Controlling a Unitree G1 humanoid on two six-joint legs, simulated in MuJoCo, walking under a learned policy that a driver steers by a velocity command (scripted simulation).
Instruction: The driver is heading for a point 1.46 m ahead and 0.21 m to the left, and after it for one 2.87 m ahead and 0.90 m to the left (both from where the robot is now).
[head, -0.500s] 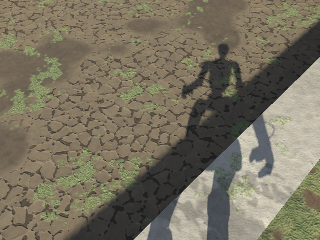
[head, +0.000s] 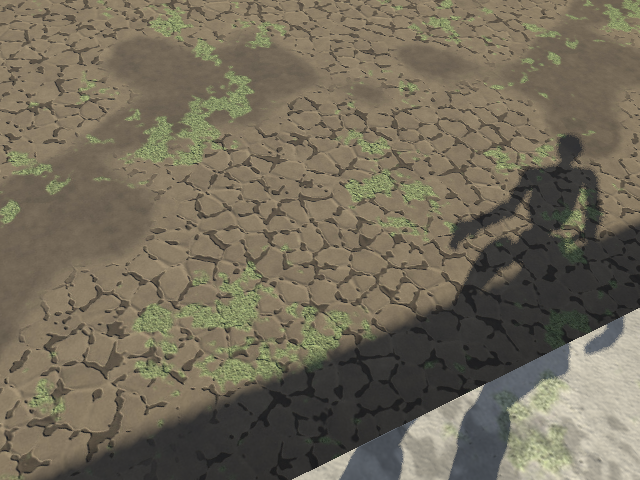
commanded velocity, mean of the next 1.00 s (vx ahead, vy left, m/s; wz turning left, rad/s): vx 0.27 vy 0.00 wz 0.38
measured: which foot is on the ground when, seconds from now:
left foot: down 0.00-0.34, up 0.36-0.70, down 0.72-1.00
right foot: up 0.00-0.32, down 0.34-0.72, up 0.74-1.00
